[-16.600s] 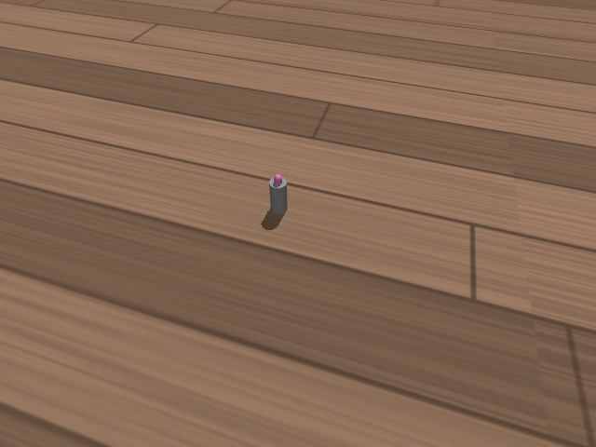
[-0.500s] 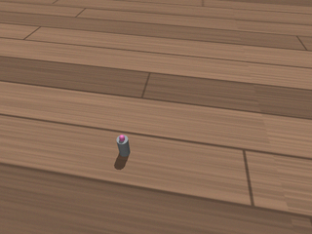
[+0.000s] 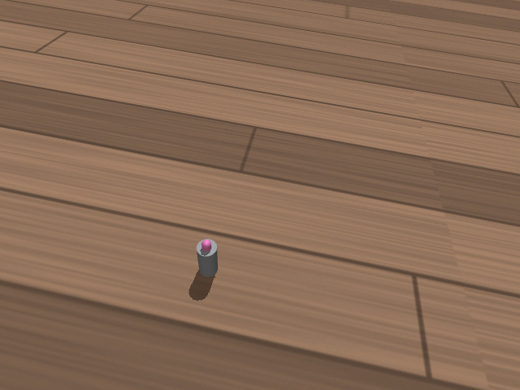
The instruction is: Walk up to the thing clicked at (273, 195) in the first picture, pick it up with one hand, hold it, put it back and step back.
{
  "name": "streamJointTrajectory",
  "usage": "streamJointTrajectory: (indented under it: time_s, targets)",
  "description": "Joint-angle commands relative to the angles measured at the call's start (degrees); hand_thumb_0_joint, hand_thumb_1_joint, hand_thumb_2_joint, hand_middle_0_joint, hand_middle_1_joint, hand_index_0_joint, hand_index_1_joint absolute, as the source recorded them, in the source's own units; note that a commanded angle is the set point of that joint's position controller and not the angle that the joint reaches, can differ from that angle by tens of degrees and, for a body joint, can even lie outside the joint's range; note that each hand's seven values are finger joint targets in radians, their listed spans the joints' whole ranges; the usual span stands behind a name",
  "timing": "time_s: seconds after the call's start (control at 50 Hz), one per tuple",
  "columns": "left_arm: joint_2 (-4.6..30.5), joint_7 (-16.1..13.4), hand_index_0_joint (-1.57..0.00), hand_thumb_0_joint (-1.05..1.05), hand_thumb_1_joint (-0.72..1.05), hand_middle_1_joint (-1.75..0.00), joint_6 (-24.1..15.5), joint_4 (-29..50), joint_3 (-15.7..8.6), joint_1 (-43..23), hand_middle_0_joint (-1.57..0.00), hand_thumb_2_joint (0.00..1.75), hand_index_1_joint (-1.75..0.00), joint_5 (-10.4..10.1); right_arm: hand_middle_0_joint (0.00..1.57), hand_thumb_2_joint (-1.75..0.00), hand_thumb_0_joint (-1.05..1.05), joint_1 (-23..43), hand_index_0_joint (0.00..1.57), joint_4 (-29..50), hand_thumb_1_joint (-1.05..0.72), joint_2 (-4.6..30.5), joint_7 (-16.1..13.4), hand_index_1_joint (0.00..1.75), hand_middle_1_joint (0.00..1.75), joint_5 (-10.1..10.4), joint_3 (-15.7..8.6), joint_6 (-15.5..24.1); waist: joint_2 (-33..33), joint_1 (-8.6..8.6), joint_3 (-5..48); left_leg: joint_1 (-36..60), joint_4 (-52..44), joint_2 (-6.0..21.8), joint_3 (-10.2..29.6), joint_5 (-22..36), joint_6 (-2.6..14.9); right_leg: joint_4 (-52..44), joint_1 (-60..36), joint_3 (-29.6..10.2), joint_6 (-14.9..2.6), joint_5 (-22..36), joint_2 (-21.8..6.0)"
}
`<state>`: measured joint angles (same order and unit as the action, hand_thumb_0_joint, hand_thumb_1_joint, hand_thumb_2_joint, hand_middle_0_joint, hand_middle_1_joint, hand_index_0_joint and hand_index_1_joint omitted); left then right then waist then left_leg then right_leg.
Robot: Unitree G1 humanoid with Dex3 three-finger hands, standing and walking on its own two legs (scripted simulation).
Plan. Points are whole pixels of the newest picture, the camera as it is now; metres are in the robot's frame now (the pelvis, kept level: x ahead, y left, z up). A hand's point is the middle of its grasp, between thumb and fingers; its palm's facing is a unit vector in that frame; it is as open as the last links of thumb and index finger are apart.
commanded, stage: walk up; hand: left
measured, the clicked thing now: (207, 255) +0.73 +0.16 -0.67
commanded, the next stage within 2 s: none
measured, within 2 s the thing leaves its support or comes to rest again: neither
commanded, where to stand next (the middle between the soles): +0.38 -0.05 m, yaw +0 degrees
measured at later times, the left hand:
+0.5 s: hand (151, 302) +0.30 +0.20 -0.12, palm faces -0.02 -0.94 -0.35, open 7.4 cm
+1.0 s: hand (149, 297) +0.33 +0.22 -0.17, palm faces -0.04 -0.96 -0.29, open 7.4 cm
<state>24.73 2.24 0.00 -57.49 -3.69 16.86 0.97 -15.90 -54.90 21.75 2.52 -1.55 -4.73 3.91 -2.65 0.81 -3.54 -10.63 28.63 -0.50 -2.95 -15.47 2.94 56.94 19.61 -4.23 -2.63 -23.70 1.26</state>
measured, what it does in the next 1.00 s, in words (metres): walks ahead: right foot, then left foot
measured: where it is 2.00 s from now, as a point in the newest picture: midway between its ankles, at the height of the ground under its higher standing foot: (262, 370)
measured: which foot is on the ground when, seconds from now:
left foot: down 0.00-0.36, up 0.38-0.78, down 0.80-1.00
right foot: up 0.00-0.32, down 0.34-0.82, up 0.84-1.00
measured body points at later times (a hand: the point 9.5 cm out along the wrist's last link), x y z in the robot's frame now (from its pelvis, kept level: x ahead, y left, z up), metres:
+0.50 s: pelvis +0.17 -0.05 -0.01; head +0.19 -0.07 +0.44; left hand +0.30 +0.25 -0.10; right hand +0.20 -0.36 -0.14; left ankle +0.11 +0.09 -0.65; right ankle +0.23 -0.13 -0.74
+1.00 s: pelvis +0.29 -0.04 -0.01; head +0.32 +0.00 +0.44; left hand +0.34 +0.27 -0.15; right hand +0.37 -0.35 -0.09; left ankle +0.35 +0.07 -0.74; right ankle +0.28 -0.19 -0.68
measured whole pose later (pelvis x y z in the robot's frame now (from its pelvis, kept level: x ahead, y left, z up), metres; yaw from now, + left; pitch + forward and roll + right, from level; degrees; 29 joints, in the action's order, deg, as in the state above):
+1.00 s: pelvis +0.29 -0.04 -0.01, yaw +0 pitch -3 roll -1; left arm 23.5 2.1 1.4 -48.7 -2.8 18.1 0.3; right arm -16.1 -45.8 20.4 0.2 -0.9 -1.1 4.8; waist -4.6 -0.1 -5.7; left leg -16.7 31.0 2.6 -3.5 -11.8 1.1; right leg 57.3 23.3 -3.1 -1.8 -25.5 -0.1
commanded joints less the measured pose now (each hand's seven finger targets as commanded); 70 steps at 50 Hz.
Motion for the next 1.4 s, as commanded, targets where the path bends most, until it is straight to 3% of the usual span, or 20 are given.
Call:
streamJointTrajectory:
  time_s: [0.0,0.08,0.2,0.3,0.32,0.34,0.38,0.5,0.62,0.74,0.78,0.8,0.82,0.98,1.06,1.12,1.14,1.18,1.2,1.38]
  targets:
    - [10.05,-0.03,-0.2,0.0,0.9,-0.3,-2.49,5.34,-1.73,-0.21,-0.2,0.9,-0.3,-0.71,0.2,-0.9,0.0,-3.09,0.2,4.69,-0.9,13.79,-1.91,0.3,0.3,0.98,-2.89,2.15,8.4,0.49,-1.1,10.63,-14.15,14.37,13.68,19.88,3.07,0.17,13.27,-3.07,1.27,7.36,-3.34]
    - [8.74,0.54,-0.2,0.0,0.9,-0.3,-2.14,9.25,-1.22,-3.64,-0.2,0.9,-0.3,-0.55,0.2,-0.9,0.0,-4.26,0.2,6.59,-0.9,13.78,-2.24,0.3,0.3,1.05,-2.77,1.9,10.32,0.77,-2.82,11.36,-13.4,13.06,6.94,33.16,5.05,-7.8,14.15,0.35,2.18,11.89,-3.28]
    - [6.84,1.93,-0.2,0.0,0.9,-0.3,-2.06,12.62,-1.45,-10.46,-0.2,0.9,-0.3,-0.13,0.2,-0.9,0.0,-4.55,0.2,9.19,-0.9,15.05,-1.96,0.3,0.3,0.96,-3.23,1.32,10.45,2.42,-3.35,5.12,-12.74,12.12,4.65,23.13,3.84,-21.87,3.39,6.51,0.25,19.51,-4.21]
    - [9.1,1.23,-0.2,0.0,0.9,-0.3,-3.02,11.15,-3.85,-1.2,-0.2,0.9,-0.3,0.29,0.2,-0.9,0.0,-4.11,0.2,11.9,-0.9,13.79,-2.35,0.3,0.3,0.92,-2.46,1.29,1.94,-4.35,1.99,-0.12,5.52,12.01,5.21,27.32,4.46,-26.63,-14.17,4.74,-2.8,12.82,-3.04]
    - [11.43,0.68,-0.2,0.0,0.9,-0.3,-3.63,9.94,-5.01,3.74,-0.2,0.9,-0.3,0.71,0.2,-0.9,0.0,-7.75,0.2,11.94,-0.9,11.03,-2.16,0.3,0.3,1.14,-1.4,1.4,-5.21,-5.86,6.82,-5.35,18.87,7.01,1.87,22.26,2.96,-30.07,-23.84,1.73,-4.06,8.92,-4.18]
    - [15.02,0.19,-0.2,0.0,0.9,-0.3,-4.03,10.31,-6.17,7.9,-0.2,0.9,-0.3,0.77,0.2,-0.9,0.0,-12.39,0.2,12.27,-0.9,7.74,-2.0,0.3,0.3,1.46,-0.23,1.43,-15.97,-5.75,11.5,-15.36,34.62,-0.45,-0.63,-5.78,0.33,-34.09,-32.23,-20.32,-8.91,7.85,-19.19]
    - [15.38,-0.4,-0.2,0.0,0.9,-0.3,-3.61,11.79,-5.97,4.15,-0.2,0.9,-0.3,-1.1,0.2,-0.9,0.0,-10.17,0.2,10.48,-0.9,14.48,-3.01,0.3,0.3,1.19,-1.55,0.58,-8.13,-5.62,6.01,-21.69,43.3,0.09,6.16,-15.91,-0.13,-40.89,-24.46,-32.35,-15.65,3.86,-25.8]
    - [9.38,-0.64,-0.2,0.0,0.9,-0.3,-4.54,14.55,-4.01,-1.88,-0.2,0.9,-0.3,-0.9,0.2,-0.9,0.0,-11.69,0.2,8.07,-0.9,11.47,-1.18,0.3,0.3,1.48,-1.15,-0.03,-4.23,-0.9,-0.33,-15.72,34.62,2.47,7.36,-1.09,-1.85,-42.15,-8.59,-4.2,-7.78,18.97,-12.39]
    - [10.74,0.7,-0.2,0.0,0.9,-0.3,-3.67,17.96,-4.71,-2.28,-0.2,0.9,-0.3,0.76,0.2,-0.9,0.0,-6.39,0.2,9.75,-0.9,11.93,-0.82,0.3,0.3,0.59,-1.83,0.26,-5.94,-2.49,-3.66,-14.9,14.78,5.42,1.75,-0.6,-4.43,-44.98,-3.12,-1.18,-10.45,1.16,-12.52]
    - [9.53,0.26,-0.2,0.0,0.9,-0.3,-1.75,17.63,-2.65,-0.74,-0.2,0.9,-0.3,0.11,0.2,-0.9,0.0,-8.31,0.2,8.47,-0.9,9.93,-3.15,0.3,0.3,0.14,-1.48,1.87,-0.12,-0.15,2.86,3.17,1.65,1.5,-0.96,10.4,-1.84,-27.52,0.53,1.57,-7.39,20.8,-11.4]
    - [4.45,-0.19,-0.2,0.0,0.9,-0.3,-1.69,18.22,-0.55,1.23,-0.2,0.9,-0.3,-0.62,0.2,-0.9,0.0,-11.6,0.2,8.45,-0.9,14.85,-4.21,0.3,0.3,-0.71,-2.46,2.47,13.23,1.69,7.48,9.84,-7.51,12.02,12.83,9.8,1.28,-12.35,3.66,5.82,-2.36,13.21,-5.24]
    - [3.09,-0.3,-0.2,0.0,0.9,-0.3,-1.51,17.6,-0.54,4.17,-0.2,0.9,-0.3,-1.07,0.2,-0.9,0.0,-10.67,0.2,10.08,-0.9,18.86,-4.13,0.3,0.3,-0.94,-3.05,2.71,17.96,0.25,7.61,12.62,-10.24,22.93,32.09,8.74,6.57,-3.02,12.3,4.91,-0.03,-8.35,2.14]
    - [8.93,-1.07,-0.2,0.0,0.9,-0.3,-0.4,15.05,-2.11,7.41,-0.2,0.9,-0.3,-0.47,0.2,-0.9,0.0,-8.17,0.2,10.76,-0.9,20.67,-3.9,0.3,0.3,0.52,-3.68,2.3,11.44,-0.54,6.95,8.87,-10.96,26.45,34.48,-0.3,12.64,3.4,11.11,1.73,-0.27,-11.77,-0.99]
    - [7.95,-0.93,-0.2,0.0,0.9,-0.3,-0.7,10.79,-1.61,6.35,-0.2,0.9,-0.3,-1.21,0.2,-0.9,0.0,-0.32,0.2,12.36,-0.9,14.37,-3.58,0.3,0.3,0.59,-1.3,1.15,14.2,-1.25,2.17,-1.18,-8.25,13.89,7.61,13.82,8.19,-5.84,4.8,2.07,2.18,0.77,-3.4]
    - [7.76,-1.68,-0.2,0.0,0.9,-0.3,-2.06,9.37,-1.54,3.79,-0.2,0.9,-0.3,-0.99,0.2,-0.9,0.0,1.6,0.2,12.2,-0.9,15.2,-2.74,0.3,0.3,0.02,-1.08,-0.63,16.07,0.03,2.73,-5.95,-4.3,13.28,6.52,13.36,8.74,-15.84,-1.57,6.48,3.64,3.74,-2.71]
    - [7.43,-2.93,-0.2,0.0,0.9,-0.3,-3.31,6.18,-1.73,7.81,-0.2,0.9,-0.3,-0.25,0.2,-0.9,0.0,5.27,0.2,12.45,-0.9,13.02,-2.19,0.3,0.3,1.29,-0.18,-2.55,10.5,-3.66,4.75,-11.7,6.25,11.39,4.84,7.43,5.76,-27.39,-11.9,7.71,2.35,13.49,-0.6]
    - [9.45,-3.26,-0.2,0.0,0.9,-0.3,-3.77,6.25,-2.1,7.28,-0.2,0.9,-0.3,0.04,0.2,-0.9,0.0,4.86,0.2,12.26,-0.9,9.88,-2.23,0.3,0.3,1.75,0.8,-3.01,3.09,-3.87,4.33,-13.45,11.94,8.59,2.61,1.32,2.82,-31.29,-12.1,2.43,1.56,13.84,-3.57]
    - [15.64,-3.59,-0.2,0.0,0.9,-0.3,-4.61,9.03,-2.76,0.46,-0.2,0.9,-0.3,0.74,0.2,-0.9,0.0,3.0,0.2,11.72,-0.9,7.73,-2.56,0.3,0.3,2.02,1.77,-3.95,-6.3,-1.36,2.09,-16.47,21.26,2.12,4.81,-17.2,-1.54,-39.78,-4.09,-23.22,-8.18,12.86,-22.7]
    - [17.57,-3.62,-0.2,0.0,0.9,-0.3,-4.22,9.14,-2.75,-3.08,-0.2,0.9,-0.3,0.47,0.2,-0.9,0.0,3.1,0.2,10.01,-0.9,11.19,-2.97,0.3,0.3,1.65,0.42,-4.17,-8.07,-1.29,0.38,-12.86,24.07,4.04,5.53,-18.98,-1.81,-37.81,1.46,-23.99,-12.31,13.41,-24.03]
    - [11.85,-3.46,-0.2,0.0,0.9,-0.3,-3.26,8.4,-1.2,-7.21,-0.2,0.9,-0.3,-0.29,0.2,-0.9,0.0,1.04,0.2,2.71,-0.9,10.14,-2.27,0.3,0.3,1.23,0.32,-3.07,-8.72,0.23,6.97,-1.01,-1.79,1.1,1.41,-0.58,-1.97,-25.34,-4.69,-4.03,-4.84,25.84,-12.93]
